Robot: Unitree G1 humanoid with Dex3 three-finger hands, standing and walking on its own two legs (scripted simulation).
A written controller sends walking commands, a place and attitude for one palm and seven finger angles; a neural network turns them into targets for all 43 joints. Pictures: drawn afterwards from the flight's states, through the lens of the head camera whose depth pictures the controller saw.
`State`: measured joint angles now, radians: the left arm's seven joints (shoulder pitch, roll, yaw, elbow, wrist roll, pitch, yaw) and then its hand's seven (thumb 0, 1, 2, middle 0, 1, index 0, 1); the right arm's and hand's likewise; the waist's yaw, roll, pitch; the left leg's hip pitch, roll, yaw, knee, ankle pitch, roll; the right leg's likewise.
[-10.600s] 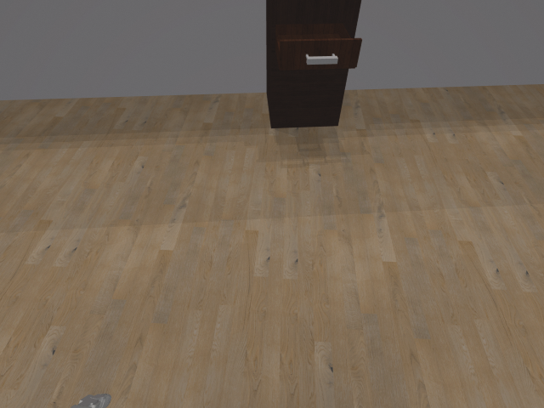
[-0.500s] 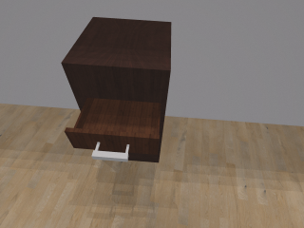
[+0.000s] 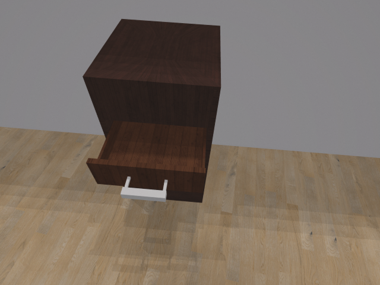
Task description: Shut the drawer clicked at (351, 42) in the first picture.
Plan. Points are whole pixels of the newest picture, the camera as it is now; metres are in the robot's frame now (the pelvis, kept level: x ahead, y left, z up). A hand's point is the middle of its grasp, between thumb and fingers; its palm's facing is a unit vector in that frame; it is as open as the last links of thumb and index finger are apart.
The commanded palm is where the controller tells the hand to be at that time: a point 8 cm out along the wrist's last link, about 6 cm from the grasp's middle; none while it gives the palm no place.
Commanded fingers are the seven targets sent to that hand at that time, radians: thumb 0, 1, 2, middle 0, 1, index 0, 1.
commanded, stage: come to a stop and stand still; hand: left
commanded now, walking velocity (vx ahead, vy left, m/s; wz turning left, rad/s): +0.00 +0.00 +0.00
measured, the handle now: (145, 187) +0.44 +0.17 -0.22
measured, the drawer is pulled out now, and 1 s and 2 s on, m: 0.20 0.20 0.20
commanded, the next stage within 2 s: look again from close up in 0.76 s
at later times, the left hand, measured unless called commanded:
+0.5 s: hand out of the picture -0.05 +0.17 -0.17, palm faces +0.02 -0.99 -0.16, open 7.3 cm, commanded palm none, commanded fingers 0.00 0.90 0.90 -0.20 -0.30 -0.20 -0.30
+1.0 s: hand out of the picture -0.05 +0.14 -0.17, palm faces +0.03 -0.99 -0.13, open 7.3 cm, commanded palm none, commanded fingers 0.00 0.90 0.90 -0.20 -0.30 -0.20 -0.30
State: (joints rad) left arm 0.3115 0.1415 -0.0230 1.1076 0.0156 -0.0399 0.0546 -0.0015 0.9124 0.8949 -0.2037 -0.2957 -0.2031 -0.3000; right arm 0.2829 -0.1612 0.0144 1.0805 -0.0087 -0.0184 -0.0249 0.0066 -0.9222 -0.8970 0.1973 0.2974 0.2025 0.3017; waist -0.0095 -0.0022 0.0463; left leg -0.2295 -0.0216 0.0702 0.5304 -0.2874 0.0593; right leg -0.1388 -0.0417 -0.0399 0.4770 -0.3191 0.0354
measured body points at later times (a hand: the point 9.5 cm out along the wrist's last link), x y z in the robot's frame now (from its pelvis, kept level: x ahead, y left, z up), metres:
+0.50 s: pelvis -0.02 +0.00 +0.00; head -0.02 +0.01 +0.45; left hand -0.05 +0.22 -0.16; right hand -0.02 -0.22 -0.15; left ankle +0.00 +0.08 -0.74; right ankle -0.04 -0.14 -0.74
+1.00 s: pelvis -0.02 +0.00 +0.01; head -0.02 +0.01 +0.46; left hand -0.05 +0.19 -0.16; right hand -0.03 -0.22 -0.15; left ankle +0.00 +0.08 -0.74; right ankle -0.04 -0.14 -0.74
